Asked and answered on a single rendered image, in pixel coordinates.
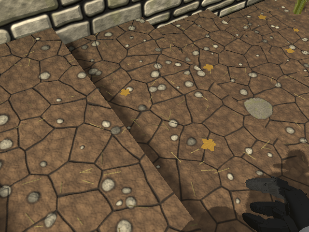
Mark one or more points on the robot right hand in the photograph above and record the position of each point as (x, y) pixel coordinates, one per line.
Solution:
(290, 216)

